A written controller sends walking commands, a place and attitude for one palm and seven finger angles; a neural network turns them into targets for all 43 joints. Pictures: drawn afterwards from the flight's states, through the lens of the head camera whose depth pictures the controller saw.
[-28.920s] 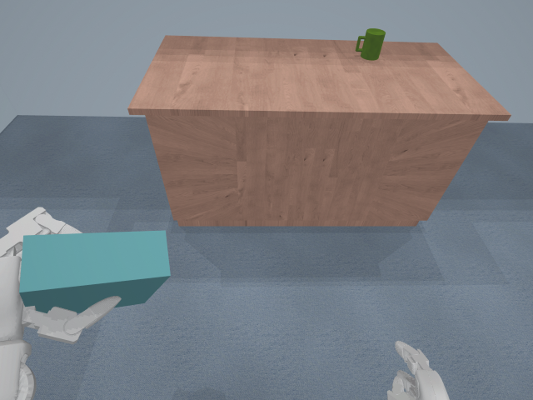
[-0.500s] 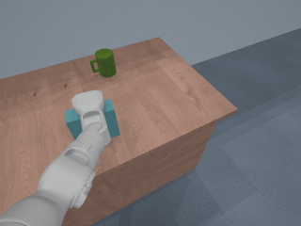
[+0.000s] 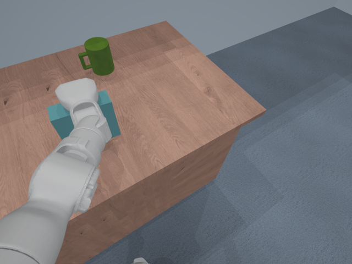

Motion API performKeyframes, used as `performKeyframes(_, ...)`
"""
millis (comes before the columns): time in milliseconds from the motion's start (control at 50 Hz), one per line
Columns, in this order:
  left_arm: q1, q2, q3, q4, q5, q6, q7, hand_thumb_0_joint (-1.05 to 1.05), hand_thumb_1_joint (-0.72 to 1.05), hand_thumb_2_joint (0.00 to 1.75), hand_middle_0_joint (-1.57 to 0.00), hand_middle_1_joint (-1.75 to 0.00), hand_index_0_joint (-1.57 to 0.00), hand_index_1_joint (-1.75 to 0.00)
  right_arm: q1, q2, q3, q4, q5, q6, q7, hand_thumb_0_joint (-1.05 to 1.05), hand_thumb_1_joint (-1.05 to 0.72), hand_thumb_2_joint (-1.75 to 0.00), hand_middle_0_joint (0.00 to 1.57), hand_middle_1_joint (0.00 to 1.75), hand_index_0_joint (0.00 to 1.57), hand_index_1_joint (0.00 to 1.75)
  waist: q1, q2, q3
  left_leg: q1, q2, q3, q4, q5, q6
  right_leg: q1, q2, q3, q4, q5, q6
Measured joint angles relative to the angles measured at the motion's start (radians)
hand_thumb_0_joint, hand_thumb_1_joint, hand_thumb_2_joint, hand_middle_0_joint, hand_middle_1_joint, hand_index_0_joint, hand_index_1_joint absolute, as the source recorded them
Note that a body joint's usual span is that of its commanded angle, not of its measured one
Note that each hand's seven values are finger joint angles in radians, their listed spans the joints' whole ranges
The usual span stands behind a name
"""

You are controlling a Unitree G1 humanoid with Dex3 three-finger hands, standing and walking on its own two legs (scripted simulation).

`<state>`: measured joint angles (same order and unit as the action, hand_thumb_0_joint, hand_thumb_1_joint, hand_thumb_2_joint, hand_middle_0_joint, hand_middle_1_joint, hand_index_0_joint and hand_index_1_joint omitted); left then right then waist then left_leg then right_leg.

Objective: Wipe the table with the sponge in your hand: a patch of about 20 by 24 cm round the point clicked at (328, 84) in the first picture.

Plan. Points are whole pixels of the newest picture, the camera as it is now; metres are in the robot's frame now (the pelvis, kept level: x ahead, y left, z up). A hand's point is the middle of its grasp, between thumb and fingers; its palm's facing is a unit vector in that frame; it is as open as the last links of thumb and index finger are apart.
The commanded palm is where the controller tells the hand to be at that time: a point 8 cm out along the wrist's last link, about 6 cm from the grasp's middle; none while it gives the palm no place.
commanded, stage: wipe forward along the third lane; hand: left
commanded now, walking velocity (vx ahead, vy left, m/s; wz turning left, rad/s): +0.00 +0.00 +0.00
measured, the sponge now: (90, 127) +0.47 +0.20 -0.01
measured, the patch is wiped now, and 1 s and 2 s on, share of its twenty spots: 0.95 1.00 1.00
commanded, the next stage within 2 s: wipe back along the third lane in 0.76 s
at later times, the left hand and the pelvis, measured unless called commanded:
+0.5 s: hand (77, 94) +0.54 +0.23 +0.05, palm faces -0.10 -0.01 -0.99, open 9.4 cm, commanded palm +0.53 +0.20 +0.08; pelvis +0.01 +0.03 -0.01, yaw -2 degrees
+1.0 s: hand (70, 88) +0.57 +0.25 +0.05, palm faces -0.07 +0.01 -1.00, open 9.4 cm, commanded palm +0.54 +0.20 +0.07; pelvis +0.02 +0.05 -0.02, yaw -2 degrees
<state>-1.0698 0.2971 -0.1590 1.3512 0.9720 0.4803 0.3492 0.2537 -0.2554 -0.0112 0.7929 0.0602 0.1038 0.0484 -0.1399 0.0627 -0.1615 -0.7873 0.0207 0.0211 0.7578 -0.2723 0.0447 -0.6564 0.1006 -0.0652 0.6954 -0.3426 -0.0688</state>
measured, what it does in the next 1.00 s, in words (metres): shifts its weight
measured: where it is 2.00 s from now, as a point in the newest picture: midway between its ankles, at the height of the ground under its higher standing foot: outside the picture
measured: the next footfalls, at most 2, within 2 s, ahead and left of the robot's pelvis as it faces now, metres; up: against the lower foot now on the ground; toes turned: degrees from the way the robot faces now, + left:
none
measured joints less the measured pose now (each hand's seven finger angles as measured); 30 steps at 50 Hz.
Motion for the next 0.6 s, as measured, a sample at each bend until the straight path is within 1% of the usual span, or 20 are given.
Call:
performKeyframes(180,-0.073,0.025,0.008,0.042,0.011,0.006,-0.005,0.01,-0.50,1.11,-0.82,-1.39,-0.82,-1.41,0.017,0.001,0.002,-0.005,-0.005,-0.010,0.010,0.01,-0.91,-0.90,0.20,0.30,0.20,0.30,-0.015,0.004,-0.006,-0.059,0.000,0.003,0.033,-0.015,0.013,-0.053,-0.001,0.002,0.020,-0.008,0.012)
performKeyframes(300,-0.128,0.054,0.019,0.077,0.025,0.017,-0.009,0.01,-0.49,1.11,-0.81,-1.39,-0.82,-1.42,0.024,0.002,0.006,-0.010,-0.010,-0.012,0.013,0.01,-0.91,-0.90,0.20,0.30,0.20,0.30,-0.034,0.004,-0.004,-0.093,0.001,0.005,0.055,-0.027,0.022,-0.083,-0.001,0.004,0.031,-0.013,0.021)
performKeyframes(600,-0.205,0.103,0.030,0.101,0.056,0.019,-0.042,0.01,-0.49,1.11,-0.81,-1.39,-0.82,-1.42,0.057,0.005,0.009,-0.028,-0.026,0.004,0.021,0.01,-0.91,-0.90,0.20,0.30,0.20,0.30,-0.059,0.006,-0.009,-0.149,-0.002,0.012,0.095,-0.059,0.048,-0.125,-0.004,0.011,0.043,-0.028,0.046)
